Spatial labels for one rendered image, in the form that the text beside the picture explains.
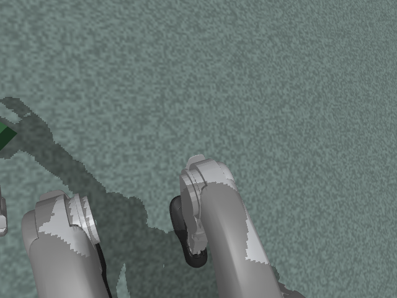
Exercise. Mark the right robot foot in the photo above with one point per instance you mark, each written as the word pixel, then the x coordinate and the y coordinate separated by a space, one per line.
pixel 180 229

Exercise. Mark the left robot foot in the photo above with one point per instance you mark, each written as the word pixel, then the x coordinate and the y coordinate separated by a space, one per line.
pixel 103 264

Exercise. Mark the right robot hand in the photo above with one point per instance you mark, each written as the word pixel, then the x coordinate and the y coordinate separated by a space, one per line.
pixel 289 294

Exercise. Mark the cube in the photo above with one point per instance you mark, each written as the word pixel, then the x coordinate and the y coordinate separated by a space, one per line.
pixel 6 135

